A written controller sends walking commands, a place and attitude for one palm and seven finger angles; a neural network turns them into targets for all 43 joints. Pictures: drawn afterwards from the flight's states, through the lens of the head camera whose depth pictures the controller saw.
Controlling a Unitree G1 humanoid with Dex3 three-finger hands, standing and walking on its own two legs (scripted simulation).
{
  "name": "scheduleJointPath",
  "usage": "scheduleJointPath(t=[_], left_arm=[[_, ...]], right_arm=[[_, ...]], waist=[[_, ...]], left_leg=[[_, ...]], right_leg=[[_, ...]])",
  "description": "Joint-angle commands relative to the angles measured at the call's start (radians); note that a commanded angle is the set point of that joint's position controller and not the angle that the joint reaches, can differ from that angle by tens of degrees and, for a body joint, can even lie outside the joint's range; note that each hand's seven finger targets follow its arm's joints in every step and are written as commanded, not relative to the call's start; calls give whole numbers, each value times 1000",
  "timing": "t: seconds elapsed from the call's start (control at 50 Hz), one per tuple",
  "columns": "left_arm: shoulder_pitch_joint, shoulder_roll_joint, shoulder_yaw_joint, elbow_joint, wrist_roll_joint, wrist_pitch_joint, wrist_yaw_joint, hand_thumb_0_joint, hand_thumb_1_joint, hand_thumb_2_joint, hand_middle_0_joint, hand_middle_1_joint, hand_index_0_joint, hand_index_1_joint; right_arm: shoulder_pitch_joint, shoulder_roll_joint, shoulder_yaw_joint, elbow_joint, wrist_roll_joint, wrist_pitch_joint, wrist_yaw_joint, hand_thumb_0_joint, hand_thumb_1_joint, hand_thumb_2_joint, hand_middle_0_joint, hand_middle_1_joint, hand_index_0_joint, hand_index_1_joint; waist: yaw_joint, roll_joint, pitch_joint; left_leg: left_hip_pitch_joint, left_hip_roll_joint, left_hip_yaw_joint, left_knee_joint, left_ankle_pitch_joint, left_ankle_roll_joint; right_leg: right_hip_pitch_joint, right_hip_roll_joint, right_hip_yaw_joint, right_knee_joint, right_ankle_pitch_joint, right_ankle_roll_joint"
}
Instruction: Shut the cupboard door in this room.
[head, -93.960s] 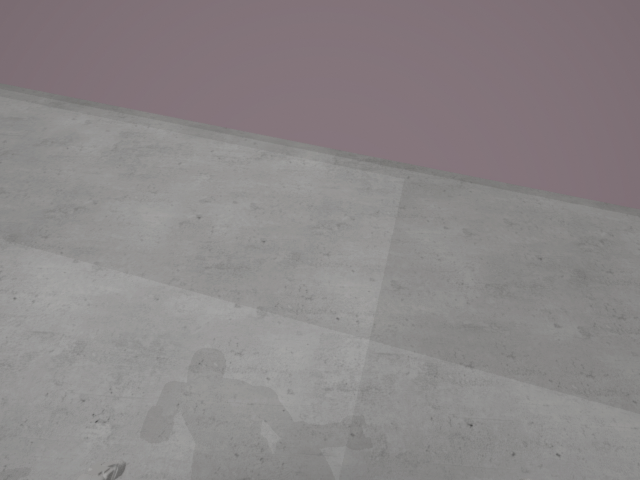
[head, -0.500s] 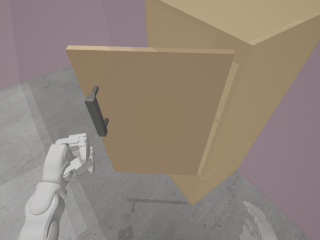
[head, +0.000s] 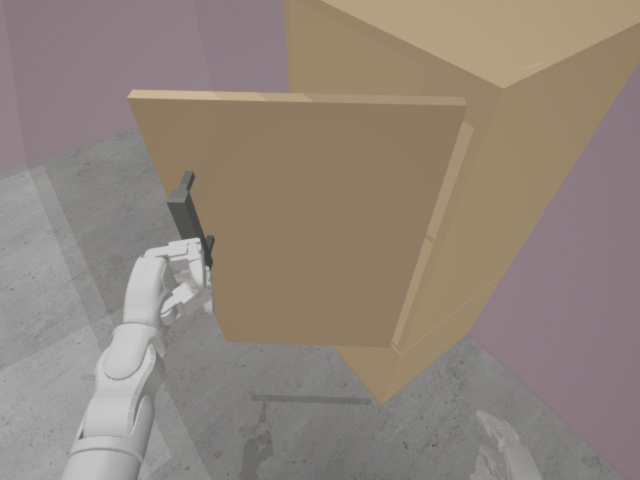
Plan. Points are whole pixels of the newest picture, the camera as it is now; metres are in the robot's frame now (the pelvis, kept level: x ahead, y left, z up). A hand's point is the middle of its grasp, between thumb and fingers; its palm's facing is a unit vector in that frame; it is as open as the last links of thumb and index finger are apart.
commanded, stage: bring the fist close to the handle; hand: left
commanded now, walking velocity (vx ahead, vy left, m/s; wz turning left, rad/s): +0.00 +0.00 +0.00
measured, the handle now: (196, 224) +0.42 +0.19 +0.09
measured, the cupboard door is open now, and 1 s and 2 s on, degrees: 51 45 27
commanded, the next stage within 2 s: push the door shut along its arc in 0.30 s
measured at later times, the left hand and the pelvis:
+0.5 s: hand (195, 288) +0.31 +0.17 +0.09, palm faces +0.02 -1.00 -0.05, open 3.1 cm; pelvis -0.01 -0.01 +0.00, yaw +1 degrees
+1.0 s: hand (212, 246) +0.38 +0.16 +0.09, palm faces -0.12 -0.99 -0.04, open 3.2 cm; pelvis +0.00 -0.01 +0.00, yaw +0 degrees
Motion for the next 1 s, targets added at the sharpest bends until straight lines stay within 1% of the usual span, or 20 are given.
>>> scheduleJointPath(t=[0.0,0.1,0.12,0.14,0.2,0.22,0.3,0.32,0.4,0.44,0.5,0.52,0.6,0.66,0.7,0.72,0.74,0.8,0.92,0.98], left_arm=[[-223,134,72,-246,-6,-117,14,0,900,900,-1300,-1500,-1300,-1500],[-176,106,44,-188,-11,-74,-11,0,900,900,-1300,-1500,-1300,-1500],[-164,138,72,-177,-13,-69,-11,0,900,900,-1300,-1500,-1300,-1500],[-180,110,48,-201,-15,-68,-14,0,900,900,-1300,-1500,-1300,-1500],[-234,141,78,-254,-28,-87,-12,0,900,900,-1300,-1500,-1300,-1500],[-254,179,105,-254,-27,-100,-7,0,900,900,-1300,-1500,-1300,-1500],[-284,182,117,-229,-30,-145,-14,0,900,900,-1300,-1500,-1300,-1500],[-299,197,114,-207,-26,-147,-20,0,900,900,-1300,-1500,-1300,-1500],[-285,169,84,-138,-32,-125,-62,0,900,900,-1300,-1500,-1300,-1500],[-336,156,50,-107,-37,-105,-86,0,900,900,-1300,-1500,-1300,-1500],[-458,221,97,-32,-46,-94,-106,0,900,900,-1300,-1500,-1300,-1500],[-480,249,119,-25,-49,-100,-106,0,900,900,-1300,-1500,-1300,-1500],[-587,239,110,9,-50,-130,-115,0,900,900,-1300,-1500,-1300,-1500],[-577,265,132,66,-39,-143,-121,0,900,900,-1300,-1500,-1300,-1500],[-548,269,141,134,-43,-135,-136,0,900,900,-1300,-1500,-1300,-1500],[-558,307,164,153,-39,-135,-140,0,900,900,-1300,-1500,-1300,-1500],[-595,274,131,141,-42,-138,-152,0,900,900,-1300,-1500,-1300,-1500],[-658,279,127,168,-45,-145,-175,0,900,900,-1300,-1500,-1300,-1500],[-752,289,114,238,-52,-158,-214,0,900,900,-1300,-1500,-1300,-1500],[-831,241,64,259,-49,-167,-228,0,900,900,-1300,-1500,-1300,-1500]], right_arm=[[-57,-127,-59,-146,1,-50,5,0,-900,-900,200,300,200,300],[-58,-134,-60,-157,9,-32,10,0,-900,-900,200,300,200,300],[-58,-141,-64,-160,10,-29,6,0,-900,-900,200,300,200,300],[-65,-136,-62,-165,11,-28,6,0,-900,-900,200,300,200,300],[-70,-134,-61,-163,8,-32,0,0,-900,-900,200,300,200,300],[-67,-139,-62,-155,3,-32,-5,0,-900,-900,200,300,200,300],[-80,-130,-56,-140,3,-40,-8,0,-900,-900,200,300,200,300],[-77,-136,-56,-132,4,-40,-10,0,-900,-900,200,300,200,300],[-72,-138,-58,-130,11,-40,-9,0,-900,-900,200,300,200,300],[-70,-143,-57,-134,16,-38,-12,0,-900,-900,200,300,200,300],[-57,-155,-56,-116,18,-33,-23,0,-900,-900,200,300,200,300],[-54,-159,-57,-115,15,-32,-27,0,-900,-900,200,300,200,300],[-53,-152,-55,-109,15,-35,-26,0,-900,-900,200,300,200,300],[-30,-153,-58,-104,11,-29,-20,0,-900,-900,200,300,200,300],[-18,-157,-59,-104,14,-22,-13,0,-900,-900,200,300,200,300],[-9,-165,-61,-101,12,-16,-13,0,-900,-900,200,300,200,300],[-12,-161,-61,-107,17,-14,-12,0,-900,-900,200,300,200,300],[6,-167,-66,-95,17,-9,-11,0,-900,-900,200,300,200,300],[36,-178,-72,-84,18,5,-14,0,-900,-900,200,300,200,300],[43,-177,-74,-76,20,6,-12,0,-900,-900,200,300,200,300]], waist=[[10,19,-263],[2,-18,-174],[5,-50,-168],[2,-36,-176],[-1,-23,-202],[-8,-60,-204],[-5,-1,-200],[-18,-14,-193],[-14,40,-200],[-33,4,-192],[-44,-46,-168],[-42,-70,-182],[-38,1,-241],[-25,-5,-298],[-19,-22,-278],[-23,-51,-276],[-33,-37,-271],[-42,-3,-266],[-65,-38,-274],[-80,23,-298]], left_leg=[[202,55,-79,-113,354,-51],[149,47,-68,-127,282,-41],[132,48,-67,-126,265,-37],[141,44,-61,-128,268,-34],[157,40,-58,-124,250,-32],[144,42,-59,-119,236,-27],[134,36,-56,-119,201,-30],[123,36,-55,-110,186,-25],[136,33,-58,-113,201,-30],[127,32,-58,-106,185,-24],[98,32,-65,-105,155,-24],[92,32,-63,-99,153,-21],[132,30,-66,-99,177,-25],[134,30,-62,-90,239,-25],[107,27,-58,-89,244,-26],[93,29,-55,-83,249,-22],[94,27,-50,-84,246,-20],[117,28,-57,-81,264,-23],[119,29,-64,-73,264,-18],[173,33,-80,-75,275,-26]], right_leg=[[51,-9,2,-79,320,-6],[48,-11,5,-106,300,-2],[58,-11,11,-112,285,-1],[63,-15,13,-116,297,0],[67,-13,21,-121,292,2],[75,-13,28,-125,281,6],[62,-15,36,-123,245,2],[56,-17,46,-129,229,6],[56,-19,39,-127,254,0],[44,-22,47,-136,247,8],[35,-25,55,-146,215,10],[47,-27,63,-148,204,14],[39,-25,54,-126,228,4],[80,-28,56,-105,307,4],[87,-28,58,-105,331,6],[99,-30,64,-106,341,10],[90,-31,67,-108,348,12],[62,-23,57,-104,360,6],[40,-18,54,-102,349,6],[-23,-12,35,-91,323,0]])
